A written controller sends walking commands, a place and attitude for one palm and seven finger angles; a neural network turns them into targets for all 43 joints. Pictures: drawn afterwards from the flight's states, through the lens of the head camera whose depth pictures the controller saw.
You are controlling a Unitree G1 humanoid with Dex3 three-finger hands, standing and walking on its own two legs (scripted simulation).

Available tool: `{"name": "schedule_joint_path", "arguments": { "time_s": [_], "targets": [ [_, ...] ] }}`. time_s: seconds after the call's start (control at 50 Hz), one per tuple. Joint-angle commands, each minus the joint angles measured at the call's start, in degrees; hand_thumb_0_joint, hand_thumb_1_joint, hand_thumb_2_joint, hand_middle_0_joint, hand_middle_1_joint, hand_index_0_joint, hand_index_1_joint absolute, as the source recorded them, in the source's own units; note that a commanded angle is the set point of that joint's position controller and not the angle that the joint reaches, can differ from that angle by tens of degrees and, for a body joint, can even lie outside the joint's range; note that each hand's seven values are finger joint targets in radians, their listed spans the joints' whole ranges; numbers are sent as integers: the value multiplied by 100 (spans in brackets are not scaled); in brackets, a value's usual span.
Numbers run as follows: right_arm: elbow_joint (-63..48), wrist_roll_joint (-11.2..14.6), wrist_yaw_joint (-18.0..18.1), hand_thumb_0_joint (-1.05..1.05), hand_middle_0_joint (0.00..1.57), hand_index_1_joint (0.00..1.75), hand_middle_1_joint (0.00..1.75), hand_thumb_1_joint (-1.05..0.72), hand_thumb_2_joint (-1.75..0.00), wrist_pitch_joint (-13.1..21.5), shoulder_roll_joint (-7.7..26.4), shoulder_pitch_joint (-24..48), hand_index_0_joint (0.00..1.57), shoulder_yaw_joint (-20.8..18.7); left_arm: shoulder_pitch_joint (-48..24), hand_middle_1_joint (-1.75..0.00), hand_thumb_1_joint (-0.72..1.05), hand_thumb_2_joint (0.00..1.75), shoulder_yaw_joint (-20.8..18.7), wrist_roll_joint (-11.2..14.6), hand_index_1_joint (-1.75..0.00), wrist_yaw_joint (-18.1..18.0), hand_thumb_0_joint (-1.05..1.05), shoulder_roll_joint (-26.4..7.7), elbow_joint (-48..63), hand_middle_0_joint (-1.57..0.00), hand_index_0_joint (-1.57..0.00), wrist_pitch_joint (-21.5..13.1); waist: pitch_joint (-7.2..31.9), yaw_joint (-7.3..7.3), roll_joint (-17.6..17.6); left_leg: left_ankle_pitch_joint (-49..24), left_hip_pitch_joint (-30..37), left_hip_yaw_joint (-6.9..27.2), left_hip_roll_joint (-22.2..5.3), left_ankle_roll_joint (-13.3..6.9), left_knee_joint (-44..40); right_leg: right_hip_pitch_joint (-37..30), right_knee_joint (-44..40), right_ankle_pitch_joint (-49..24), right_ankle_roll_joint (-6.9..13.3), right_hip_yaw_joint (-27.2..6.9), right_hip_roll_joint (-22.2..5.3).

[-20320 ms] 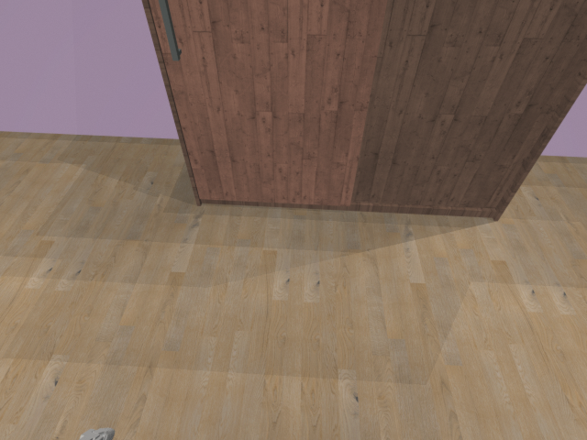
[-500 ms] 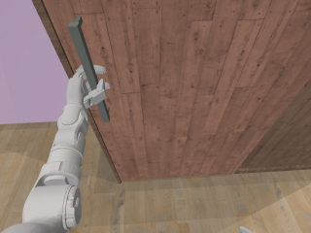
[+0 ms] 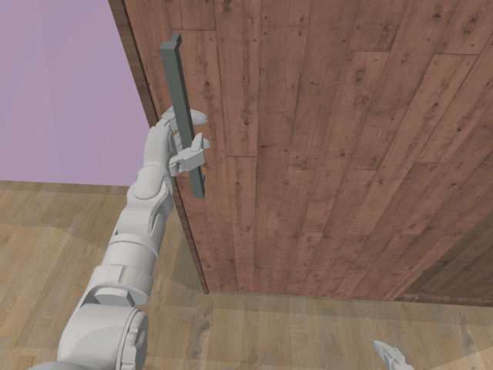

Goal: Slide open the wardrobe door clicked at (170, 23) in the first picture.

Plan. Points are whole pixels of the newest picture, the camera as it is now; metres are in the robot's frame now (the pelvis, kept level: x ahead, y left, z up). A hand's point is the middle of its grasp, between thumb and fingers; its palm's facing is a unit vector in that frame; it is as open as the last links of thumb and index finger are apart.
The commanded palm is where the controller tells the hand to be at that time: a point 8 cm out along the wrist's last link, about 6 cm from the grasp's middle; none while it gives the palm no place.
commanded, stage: tug the door sideways, standing still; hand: left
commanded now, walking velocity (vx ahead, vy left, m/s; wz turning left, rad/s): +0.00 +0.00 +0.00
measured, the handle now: (189, 130) +0.47 +0.13 +0.13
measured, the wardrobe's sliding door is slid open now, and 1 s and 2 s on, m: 0.00 0.00 0.08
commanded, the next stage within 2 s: step sideways, sliding the door along in 0.64 s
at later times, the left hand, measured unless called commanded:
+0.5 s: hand (201, 153) +0.42 +0.11 +0.13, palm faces +0.07 -1.00 -0.04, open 5.7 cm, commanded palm +0.40 +0.10 +0.13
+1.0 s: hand (201, 154) +0.42 +0.11 +0.13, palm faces +0.11 -0.98 -0.14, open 5.8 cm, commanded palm +0.40 +0.11 +0.14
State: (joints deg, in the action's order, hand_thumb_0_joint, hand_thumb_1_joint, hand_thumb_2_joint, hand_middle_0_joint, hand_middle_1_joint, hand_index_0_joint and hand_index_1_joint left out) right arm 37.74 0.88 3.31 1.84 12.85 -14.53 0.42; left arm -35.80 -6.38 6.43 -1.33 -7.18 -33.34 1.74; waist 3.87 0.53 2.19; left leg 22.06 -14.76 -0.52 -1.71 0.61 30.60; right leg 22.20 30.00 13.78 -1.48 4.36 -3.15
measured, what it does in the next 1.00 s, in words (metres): stands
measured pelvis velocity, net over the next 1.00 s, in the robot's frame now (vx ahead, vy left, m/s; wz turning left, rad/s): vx -0.01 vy -0.03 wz -0.01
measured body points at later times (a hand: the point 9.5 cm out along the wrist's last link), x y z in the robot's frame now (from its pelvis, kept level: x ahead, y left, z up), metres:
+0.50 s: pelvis -0.02 +0.00 -0.01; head +0.01 -0.01 +0.44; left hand +0.41 +0.16 +0.14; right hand +0.05 -0.24 -0.14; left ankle -0.08 +0.12 -0.73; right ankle +0.01 -0.14 -0.73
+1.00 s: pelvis -0.01 -0.03 -0.01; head +0.03 -0.05 +0.43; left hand +0.41 +0.16 +0.13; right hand +0.11 -0.26 -0.14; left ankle -0.08 +0.12 -0.73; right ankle +0.00 -0.13 -0.72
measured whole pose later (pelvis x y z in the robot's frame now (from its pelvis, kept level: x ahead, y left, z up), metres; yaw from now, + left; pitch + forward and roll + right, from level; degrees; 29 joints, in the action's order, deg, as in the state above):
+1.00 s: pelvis -0.01 -0.03 -0.01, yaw -1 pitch +1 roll +0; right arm 39.8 1.9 5.0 3.6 11.4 -14.1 0.1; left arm -40.6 -2.2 7.7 -5.5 -13.9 -40.4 -7.1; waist -4.3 1.6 2.7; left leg 25.3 -13.0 -0.3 -3.6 2.4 37.0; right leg 24.7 46.3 21.1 0.7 3.2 -0.5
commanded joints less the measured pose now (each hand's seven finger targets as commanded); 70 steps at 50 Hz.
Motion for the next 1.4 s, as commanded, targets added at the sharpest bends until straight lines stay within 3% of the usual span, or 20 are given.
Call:
{"name": "schedule_joint_path", "arguments": {
  "time_s": [0.0, 0.24, 0.72, 0.74, 0.8, 0.88, 0.92, 1.0, 1.04, 1.06, 1.08, 1.1, 1.12, 1.16, 1.2, 1.22, 1.24, 1.26, 1.32, 1.38],
  "targets": [
    [-492, -37, 32, 0, 20, 30, 30, -90, -90, 221, 636, -255, 20, -222, -3246, -140, 90, 90, 700, 12, -140, 159, 0, 265, 1156, -45, -45, -615, 1942, -506, -115, -3748, 590, -18, 34, 51, 28, -994, 243, -2801, 275, -1, 248],
    [-227, -42, -92, 0, 20, 30, 30, -90, -90, 538, 656, -435, 20, -222, -4123, -140, 90, 90, 1411, 21, -140, 122, 0, 1064, 530, -45, -45, -1102, 1949, -676, -47, -3251, 600, 228, -12, 152, 80, -400, 346, -1970, 297, 68, 298],
    [-73, -11, -96, 0, 20, 30, 30, -90, -90, 911, 740, -523, 20, -195, -4685, -140, 90, 90, 1237, 154, -140, 267, 0, 776, 140, -45, -45, -1501, 1892, -760, -150, -2276, 177, 111, 161, -8, 66, -522, 339, -1934, 295, -6, 272],
    [-133, 112, 89, 0, 20, 30, 30, -90, -90, 717, 955, -241, 20, -317, -4550, -140, 90, 90, 45, -299, -140, -37, 0, -1682, 212, -45, -45, -1644, 1582, -324, -203, -1776, -133, 69, -205, -225, -75, -1132, 134, -1396, 223, -214, -57],
    [-345, 172, 256, 0, 20, 30, 30, -90, -90, 548, 756, 29, 20, -252, -4129, -140, 90, 90, 961, -182, -140, -68, 0, -436, 545, -45, -45, -1621, 1542, -458, 29, -1657, 341, 182, -462, -296, -145, -1011, 418, -1218, 239, -84, -44],
    [-428, 95, 323, 0, 20, 30, 30, -90, -90, 414, 752, 115, 20, -294, -4060, -140, 90, 90, 1141, -41, -140, -43, 0, -275, 951, -45, -45, -1447, 1333, -564, 892, -3521, 1627, 1303, -1611, -888, -221, 568, 1898, 314, 158, -51, 308],
    [-413, 45, 234, 0, 20, 30, 30, -90, -90, 335, 741, 205, 20, -306, -3958, -140, 90, 90, 1085, -35, -140, -61, 0, -330, 958, -45, -45, -1353, 970, -506, 749, -4067, 1907, 1517, -1916, -1088, -211, 1043, 2082, 1125, 234, -238, 249],
    [-503, 88, 150, 0, 20, 30, 30, -90, -90, 278, 693, 368, 20, -275, -3779, -140, 90, 90, 1363, -48, -140, -63, 0, -15, 1398, -45, -45, -1289, 948, -457, 962, -4667, 1820, 739, -1685, -782, 384, 189, 1014, 269, 350, -125, 281],
    [-603, 143, 149, 0, 20, 30, 30, -90, -90, 275, 634, 508, 20, -263, -3567, -140, 90, 90, 1539, -123, -140, -42, 0, 143, 1675, -45, -45, -1244, 1195, -383, 478, -4289, 950, 23, -1215, -423, 1257, -1319, 114, -1708, 450, -324, 30],
    [-646, 225, 164, 0, 20, 30, 30, -90, -90, 259, 550, 517, 20, -260, -3473, -140, 90, 90, 1606, -164, -140, -66, 0, 144, 1882, -45, -45, -1189, 1474, -380, -538, -3373, 234, -319, -655, -151, 2177, -2151, -220, -3745, 705, -952, -613],
    [-745, 231, 198, 0, 20, 30, 30, -90, -90, 300, 556, 714, 20, -332, -3195, -140, 90, 90, 1443, -155, -140, -89, 0, -29, 1916, -45, -45, -1116, 1595, -200, -1728, -142, -958, -233, 87, 91, 3130, -3171, -104, -5991, 1273, -1884, -1194],
    [-721, 213, 218, 0, 20, 30, 30, -90, -90, 304, 547, 791, 20, -354, -2938, -140, 90, 90, 1362, -228, -140, -87, 0, -60, 1746, -45, -45, -1106, 1238, -23, -1927, 1292, -1517, 15, 163, 18, 3482, -3156, -10, -6441, 1089, -1849, -1376],
    [-713, 149, 248, 0, 20, 30, 30, -90, -90, 351, 422, 868, 20, -279, -2938, -140, 90, 90, 1665, -294, -140, -41, 0, 306, 1983, -45, -45, -1096, 1006, -83, -1457, 1299, -1652, 127, 108, -14, 3207, -3076, 52, -6316, 1029, -1804, -1332],
    [-698, 121, 246, 0, 20, 30, 30, -90, -90, 451, 285, 964, 20, -186, -3227, -140, 90, 90, 1945, -313, -140, -52, 0, 638, 2590, -45, -45, -1186, 1094, -271, -1043, 777, -1251, 81, -155, -3, 1484, -3113, 382, -6171, 1045, -1331, -1251],
    [-639, 58, 298, 0, 20, 30, 30, -90, -90, 420, 367, 825, 20, -242, -3058, -140, 90, 90, 1860, -299, -140, -111, 0, 430, 2889, -45, -45, -1324, 1689, -377, -768, -1535, 616, -271, -518, 2, -313, -2174, 1030, -5244, 648, -750, -824],
    [-661, 64, 281, 0, 20, 30, 30, -90, -90, 392, 522, 723, 20, -352, -3076, -140, 90, 90, 1924, -218, -140, -109, 0, 401, 3136, -45, -45, -1387, 2055, -429, -456, -4291, 2193, 376, -1371, -375, -586, -870, 1675, -3492, 188, -500, -480],
    [-744, 75, 141, 0, 20, 30, 30, -90, -90, 372, 771, 763, 20, -513, -3041, -140, 90, 90, 1930, -142, -140, -71, 0, 468, 3273, -45, -45, -1389, 2398, -320, 566, -7166, 3580, 1653, -2734, -1130, -77, 844, 2895, 405, -106, -639, 86],
    [-880, 110, -60, 0, 20, 30, 30, -90, -90, 255, 859, 862, 20, -522, -2998, -140, 90, 90, 1824, -188, -140, -101, 0, 561, 3107, -45, -45, -1338, 2328, -170, 556, -7529, 3883, 1579, -2974, -1260, 115, 1169, 3600, 1924, 174, -981, 121],
    [-840, 77, -185, 0, 20, 30, 30, -90, -90, 302, 701, 833, 20, -548, -3021, -140, 90, 90, 1720, -321, -140, -139, 0, 389, 3524, -45, -45, -1317, 1670, -372, 583, -6611, 3603, 945, -2818, -1147, 280, 1818, 3167, 1612, 113, -805, 0],
    [-965, 104, -183, 0, 20, 30, 30, -90, -90, 407, 711, 850, 20, -551, -2830, -140, 90, 90, 1600, -340, -140, -150, 0, 189, 3887, -45, -45, -1255, 1614, -368, 1217, -6838, 3458, 222, -2330, -729, 310, 1332, 2339, 1102, 27, -268, 181]
  ]
}}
